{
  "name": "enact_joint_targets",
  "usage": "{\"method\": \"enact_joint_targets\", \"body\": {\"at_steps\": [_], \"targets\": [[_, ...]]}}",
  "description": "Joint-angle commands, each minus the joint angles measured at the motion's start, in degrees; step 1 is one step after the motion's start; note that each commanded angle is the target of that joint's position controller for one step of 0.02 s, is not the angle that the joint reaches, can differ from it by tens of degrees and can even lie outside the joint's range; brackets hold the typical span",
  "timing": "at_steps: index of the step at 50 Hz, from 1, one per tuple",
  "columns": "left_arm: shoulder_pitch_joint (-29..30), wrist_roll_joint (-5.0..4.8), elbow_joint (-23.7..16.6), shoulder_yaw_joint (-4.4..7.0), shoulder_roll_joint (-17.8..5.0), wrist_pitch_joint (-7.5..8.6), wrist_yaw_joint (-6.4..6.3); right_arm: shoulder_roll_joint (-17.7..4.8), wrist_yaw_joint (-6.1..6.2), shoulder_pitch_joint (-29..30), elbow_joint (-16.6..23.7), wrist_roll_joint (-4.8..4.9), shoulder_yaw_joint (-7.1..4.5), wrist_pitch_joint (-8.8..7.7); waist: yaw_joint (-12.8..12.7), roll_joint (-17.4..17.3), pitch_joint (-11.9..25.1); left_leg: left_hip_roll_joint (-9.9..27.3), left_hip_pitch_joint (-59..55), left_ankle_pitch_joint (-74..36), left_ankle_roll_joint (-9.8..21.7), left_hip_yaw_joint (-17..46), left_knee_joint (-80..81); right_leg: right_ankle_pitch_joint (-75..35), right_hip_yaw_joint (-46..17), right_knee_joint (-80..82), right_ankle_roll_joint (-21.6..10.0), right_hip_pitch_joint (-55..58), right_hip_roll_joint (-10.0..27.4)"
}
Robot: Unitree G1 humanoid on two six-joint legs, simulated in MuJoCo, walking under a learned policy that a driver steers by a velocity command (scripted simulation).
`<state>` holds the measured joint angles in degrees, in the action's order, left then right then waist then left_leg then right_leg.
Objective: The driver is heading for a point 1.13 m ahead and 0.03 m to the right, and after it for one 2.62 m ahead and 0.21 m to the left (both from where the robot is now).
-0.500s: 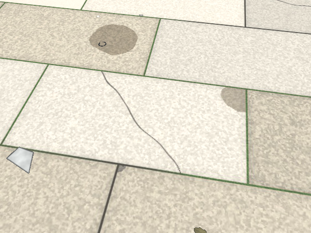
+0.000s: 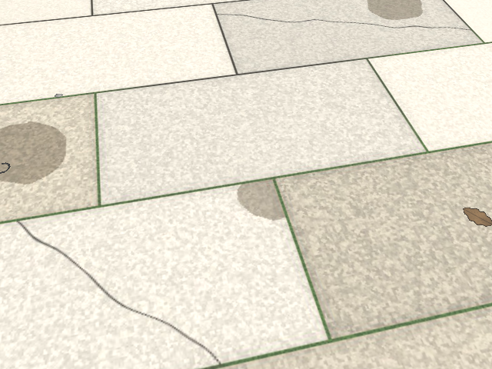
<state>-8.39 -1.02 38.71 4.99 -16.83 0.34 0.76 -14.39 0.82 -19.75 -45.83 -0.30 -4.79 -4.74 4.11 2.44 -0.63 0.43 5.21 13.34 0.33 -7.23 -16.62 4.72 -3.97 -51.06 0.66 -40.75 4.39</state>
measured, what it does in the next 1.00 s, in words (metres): walks ahead: right foot, then left foot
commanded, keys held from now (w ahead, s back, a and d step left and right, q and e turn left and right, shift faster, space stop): w+e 0.18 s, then w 0.80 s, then w+q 0.02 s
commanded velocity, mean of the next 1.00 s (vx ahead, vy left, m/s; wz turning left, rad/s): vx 0.50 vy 0.00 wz -0.24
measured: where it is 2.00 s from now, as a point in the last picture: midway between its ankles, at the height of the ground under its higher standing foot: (268, 180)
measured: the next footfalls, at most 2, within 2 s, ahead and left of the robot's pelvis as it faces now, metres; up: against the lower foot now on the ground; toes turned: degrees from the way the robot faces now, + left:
right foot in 0.18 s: +0.24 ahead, -0.16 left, +0.00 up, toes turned -9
left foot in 0.72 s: +0.60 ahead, -0.02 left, +0.00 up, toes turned -12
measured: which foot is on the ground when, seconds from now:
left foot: down 0.00-0.20, up 0.22-0.70, down 0.72-1.00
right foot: up 0.00-0.16, down 0.18-0.72, up 0.74-1.00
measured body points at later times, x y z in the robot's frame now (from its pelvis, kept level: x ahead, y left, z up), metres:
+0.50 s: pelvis +0.26 -0.09 +0.00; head +0.29 -0.11 +0.45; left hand +0.38 +0.17 -0.11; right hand +0.39 -0.38 -0.10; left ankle +0.47 +0.06 -0.68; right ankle +0.20 -0.15 -0.75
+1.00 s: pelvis +0.56 -0.09 +0.00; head +0.58 -0.08 +0.45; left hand +0.77 +0.14 -0.10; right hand +0.54 -0.36 -0.12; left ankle +0.56 -0.01 -0.75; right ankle +0.62 -0.29 -0.68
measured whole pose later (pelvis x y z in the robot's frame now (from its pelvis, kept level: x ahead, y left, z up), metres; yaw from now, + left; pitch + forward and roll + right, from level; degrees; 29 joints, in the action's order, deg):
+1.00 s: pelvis +0.56 -0.09 +0.00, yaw -13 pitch +1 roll +1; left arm -9.7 -0.2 42.6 3.1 -16.5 3.2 -0.4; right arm -14.8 -1.4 -18.8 -48.2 0.0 -2.3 -5.1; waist 3.0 2.1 -1.3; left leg -4.2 8.1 9.2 4.4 -2.3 -15.7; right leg 8.4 -3.1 -52.5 0.7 -37.7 6.8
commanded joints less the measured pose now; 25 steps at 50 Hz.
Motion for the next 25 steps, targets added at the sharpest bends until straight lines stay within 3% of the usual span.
{"method": "enact_joint_targets", "body": {"at_steps": [1, 4, 6, 7, 8, 9, 10, 11, 12, 13, 14, 15, 16, 19, 22, 25], "targets": [[6.3, -0.08, -5.2, -0.41, -0.8, 1.08, 1.10, -9.8, 0.14, 3.3, 3.5, 0.54, -2.30, -0.72, -0.2, -6.9, -1.0, 14.5, -1.5, -11.9, 8.2, 5.0, 6.6, -4.6, 1.9, 7.1, -0.4, 0.7, 0.4], [9.3, -0.29, -6.8, -0.42, -1.1, 1.08, 2.06, -11.3, -0.04, 1.8, 2.2, 1.41, -2.77, -0.15, 0.5, -7.4, -2.8, 16.1, -4.6, -12.5, 7.4, 2.9, 5.4, -0.6, 4.1, 11.5, -2.2, 2.1, 0.0], [9.2, -0.15, -7.5, 0.03, -2.2, 1.00, 2.44, -12.7, -0.12, 2.0, 1.7, 2.01, -3.20, 0.39, -0.6, -7.9, -2.9, 16.9, -6.6, -22.0, 6.6, 1.2, 1.8, 5.3, 6.6, 13.5, -4.4, 5.0, -1.6], [7.0, 0.05, -7.3, 0.59, -3.1, 0.91, 2.45, -13.8, -0.04, 2.6, 1.7, 2.27, -3.46, 0.70, -2.4, -8.8, -1.1, 16.6, -7.0, -33.2, 5.9, -0.5, -3.1, 8.3, 8.6, 14.5, -5.7, 9.7, -3.6], [0.6, 0.08, -5.6, 1.69, -4.6, 0.86, 2.37, -14.1, 0.09, 3.3, 1.8, 2.62, -3.45, 1.11, -6.3, -8.2, 2.4, 14.9, -6.0, -43.1, 4.7, -3.2, -12.2, 6.7, 10.9, 18.2, -7.5, 18.9, -6.6], [-9.9, -0.20, -2.5, 3.71, -8.3, 0.69, 1.77, -12.5, 0.38, 2.5, 1.9, 2.30, -2.77, 1.19, -10.8, -6.0, 8.0, 12.3, 1.2, -43.2, 2.7, -5.3, -25.8, 4.0, 10.3, 20.2, -9.7, 35.3, -8.9], [-16.7, -0.53, -1.4, 5.18, -14.5, 0.60, 0.57, -7.5, 0.27, 1.4, 4.0, -0.16, -0.79, 0.73, -11.7, 6.2, 12.8, 7.8, 23.0, -11.1, -0.8, -5.3, -47.1, 5.8, -12.8, 22.1, -15.9, 54.7, 5.1], [-15.4, -0.58, -2.9, 4.60, -16.8, 1.68, 0.76, -4.6, -0.20, 0.6, 6.5, -0.13, 0.87, -1.38, -8.6, 14.2, 21.7, -1.6, 38.1, 20.4, -2.3, 6.4, -61.0, 15.1, -43.0, 33.4, -25.2, 63.6, 15.9], [-15.8, 0.11, -2.3, 2.85, -10.8, 2.33, 1.04, -10.0, -1.00, 5.3, 6.3, 2.36, -0.51, -2.77, -11.5, 5.8, 18.4, 1.8, 43.7, 15.9, -1.2, 11.8, -63.4, 14.7, -37.0, 35.2, -22.0, 61.9, 15.0], [-13.6, 0.18, -1.9, 2.01, -8.3, 2.78, 1.02, -10.1, -1.17, 7.4, 6.7, 3.05, -0.34, -3.29, -10.4, 4.9, 12.3, 4.2, 44.2, 11.6, 0.3, 10.7, -60.6, 10.8, -28.2, 34.1, -19.6, 55.2, 12.9], [-9.2, 0.11, -2.1, 1.31, -6.7, 3.00, 0.97, -9.4, -0.63, 8.4, 6.0, 1.85, -0.22, -3.37, -7.9, 0.2, 8.1, 6.8, 40.9, 7.3, 0.5, 10.5, -55.9, 5.4, -21.7, 34.2, -17.4, 46.4, 10.4], [-5.9, 0.54, -2.5, 0.51, -4.7, 3.22, 0.92, -9.7, -0.39, 8.3, 5.5, 0.70, -0.58, -2.92, -5.9, 0.6, 5.7, 8.2, 37.0, 4.5, 0.3, 10.8, -51.7, -0.5, -17.4, 35.4, -16.3, 40.0, 8.3], [-4.3, 1.08, -2.9, 0.17, -4.1, 3.37, 0.80, -9.5, -0.63, 7.0, 5.1, 0.60, -0.63, -2.23, -4.3, 1.8, 4.9, 8.8, 33.7, 2.5, 0.1, 10.9, -50.2, -3.9, -15.3, 36.9, -16.0, 36.1, 7.2], [-4.9, 0.84, -1.4, 0.36, -5.2, 4.28, 0.27, -7.3, -0.81, 7.0, 4.9, 0.18, -0.17, -0.58, -3.2, 0.2, 3.4, 8.2, 33.0, -2.3, -1.8, 9.6, -44.7, -12.5, -10.0, 39.6, -16.6, 32.1, 6.2], [-7.3, 0.60, 0.7, 0.31, -5.7, 4.32, -0.59, -5.6, -0.93, 12.7, 6.5, -0.08, 0.55, -0.46, -4.8, 0.3, 0.8, 7.2, 34.4, -12.3, -2.7, 9.0, -33.2, -15.1, -5.4, 40.6, -14.7, 32.0, 4.2], [-10.2, 0.30, 2.5, 0.26, -6.4, 4.30, -0.86, -4.3, -1.73, 18.4, 7.6, 0.57, 1.29, -0.79, -7.2, 0.9, -0.8, 5.1, 31.4, -21.1, -2.1, 7.9, -21.9, -9.5, -3.4, 41.5, -13.0, 32.3, 3.4]]}}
